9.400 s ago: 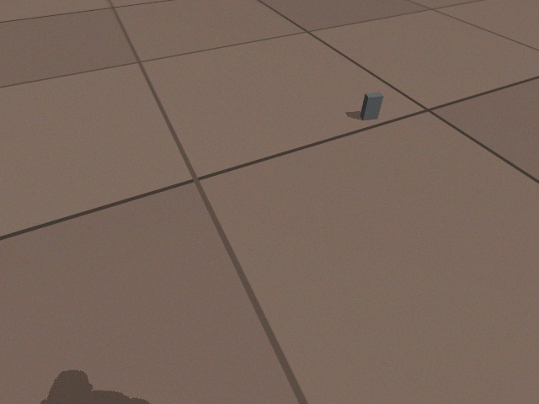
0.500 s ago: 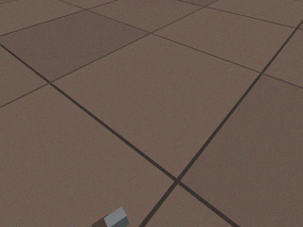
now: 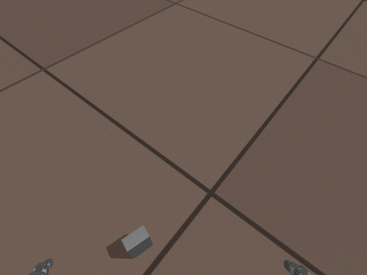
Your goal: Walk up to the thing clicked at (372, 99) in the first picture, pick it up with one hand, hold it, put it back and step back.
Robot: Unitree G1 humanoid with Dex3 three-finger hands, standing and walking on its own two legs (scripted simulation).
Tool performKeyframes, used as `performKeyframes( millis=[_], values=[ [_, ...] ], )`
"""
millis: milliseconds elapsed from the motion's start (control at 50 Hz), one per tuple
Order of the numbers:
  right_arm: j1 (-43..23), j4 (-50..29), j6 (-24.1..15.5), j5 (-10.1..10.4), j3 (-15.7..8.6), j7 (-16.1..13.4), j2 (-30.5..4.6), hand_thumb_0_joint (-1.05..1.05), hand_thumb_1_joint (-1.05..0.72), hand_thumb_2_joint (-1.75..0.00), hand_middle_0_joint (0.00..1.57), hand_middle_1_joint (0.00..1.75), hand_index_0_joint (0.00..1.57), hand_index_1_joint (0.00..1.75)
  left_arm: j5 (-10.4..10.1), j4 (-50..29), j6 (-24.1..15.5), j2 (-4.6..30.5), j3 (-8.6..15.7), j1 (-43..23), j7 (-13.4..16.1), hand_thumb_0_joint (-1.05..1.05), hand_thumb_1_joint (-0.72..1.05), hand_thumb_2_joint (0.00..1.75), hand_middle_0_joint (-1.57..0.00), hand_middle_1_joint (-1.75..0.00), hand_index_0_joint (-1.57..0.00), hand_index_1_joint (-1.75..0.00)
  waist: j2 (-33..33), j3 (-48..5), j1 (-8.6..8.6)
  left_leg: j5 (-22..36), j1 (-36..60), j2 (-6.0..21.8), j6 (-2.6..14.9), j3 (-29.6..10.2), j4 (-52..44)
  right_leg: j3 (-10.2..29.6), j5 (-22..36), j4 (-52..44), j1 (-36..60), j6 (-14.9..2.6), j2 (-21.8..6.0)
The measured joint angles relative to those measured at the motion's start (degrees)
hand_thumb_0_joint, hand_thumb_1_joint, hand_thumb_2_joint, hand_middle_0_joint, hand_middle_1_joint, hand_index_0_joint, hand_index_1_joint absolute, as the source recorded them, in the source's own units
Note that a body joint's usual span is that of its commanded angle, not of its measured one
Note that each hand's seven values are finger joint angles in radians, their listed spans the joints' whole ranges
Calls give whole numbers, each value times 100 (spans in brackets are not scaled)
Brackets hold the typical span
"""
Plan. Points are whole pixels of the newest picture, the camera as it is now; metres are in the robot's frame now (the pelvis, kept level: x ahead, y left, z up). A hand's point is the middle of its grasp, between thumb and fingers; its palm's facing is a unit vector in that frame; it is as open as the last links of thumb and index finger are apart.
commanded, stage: go down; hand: left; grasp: from the side
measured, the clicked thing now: (138, 242) +0.36 +0.19 -0.65
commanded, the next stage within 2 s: none
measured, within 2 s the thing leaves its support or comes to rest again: neither
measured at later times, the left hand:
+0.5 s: hand out of the picture +0.15 +0.29 -0.17, palm faces +0.10 -0.95 -0.30, open 17.4 cm
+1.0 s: hand (62, 265) +0.23 +0.34 -0.27, palm faces +0.13 -0.97 -0.21, open 17.3 cm
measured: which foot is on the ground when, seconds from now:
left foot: down 0.00-1.00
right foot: down 0.00-1.00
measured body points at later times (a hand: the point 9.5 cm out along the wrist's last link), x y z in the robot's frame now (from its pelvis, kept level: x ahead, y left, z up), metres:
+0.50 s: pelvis +0.00 +0.00 -0.06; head +0.10 +0.02 +0.38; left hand +0.14 +0.33 -0.15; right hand +0.18 -0.24 -0.14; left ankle +0.01 +0.14 -0.70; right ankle +0.00 -0.14 -0.70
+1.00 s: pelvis -0.05 +0.00 -0.21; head +0.13 +0.03 +0.21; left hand +0.22 +0.39 -0.26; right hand +0.13 -0.26 -0.32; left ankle +0.01 +0.14 -0.70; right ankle +0.00 -0.14 -0.70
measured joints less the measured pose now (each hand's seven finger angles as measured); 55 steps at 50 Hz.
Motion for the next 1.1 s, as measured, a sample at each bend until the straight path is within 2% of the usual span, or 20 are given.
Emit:
performKeyframes(
  millis=[180,300,400,500,560,720,820,1100],
  values=[
    [-177,-377,-260,-27,5,-133,-20,1,-85,-88,20,30,21,30,-122,-1322,315,-80,9,643,-43,0,-47,8,-10,-14,-9,-14,10,-183,53,-454,-852,6,20,-95,995,-41,-422,898,-778,33,-3],
    [-282,-568,-417,-65,69,-200,27,1,-85,-88,20,30,21,30,-210,-1887,552,-35,89,922,-75,-1,-55,5,-10,-12,-10,-12,6,-293,35,-648,-1247,24,7,-167,1414,-89,-607,1270,-1132,28,13],
    [-307,-690,-529,-110,104,-227,57,1,-85,-88,20,30,21,30,-323,-2139,534,27,247,1059,-189,-1,-57,3,-11,-11,-10,-11,2,-367,21,-786,-1615,31,-1,-225,1755,-125,-749,1593,-1474,22,21],
    [-340,-750,-624,-150,91,-219,48,1,-87,-89,20,30,21,30,-445,-2214,275,109,429,1080,-409,-1,-57,2,-11,-10,-11,-10,-11,-427,30,-932,-2101,32,-5,-264,2184,-135,-901,2021,-1951,19,22],
    [-382,-753,-687,-167,85,-196,3,1,-89,-89,20,30,21,30,-533,-2044,-18,194,572,941,-576,-1,-57,1,-11,-9,-11,-9,-22,-471,37,-1024,-2504,23,-1,-280,2514,-127,-1002,2362,-2355,21,14],
    [-594,-628,-800,-177,79,-136,-197,1,-91,-90,20,30,21,30,-863,-1196,-1277,588,1139,40,-1266,-1,-58,1,-11,-9,-11,-9,-105,-661,68,-1360,-4099,-23,-10,-341,3856,-83,-1381,3756,-3958,32,-19],
    [-780,-427,-727,-196,99,-117,-246,1,-90,-90,20,30,21,30,-980,-903,-1804,802,1434,-567,-1648,-1,-58,5,-10,-11,-10,-11,-102,-679,90,-1509,-4946,-26,-28,-405,4615,-80,-1534,4508,-4794,24,-4],
    [-855,-157,-612,-216,268,-88,-294,1,-89,-89,21,30,21,30,-1264,-5,-2363,1370,2220,-1640,-2422,-1,-52,10,-8,-12,-7,-12,-73,-613,80,-1563,-6392,-34,-87,-567,5780,-119,-1602,5675,-6228,-18,45]
  ],
)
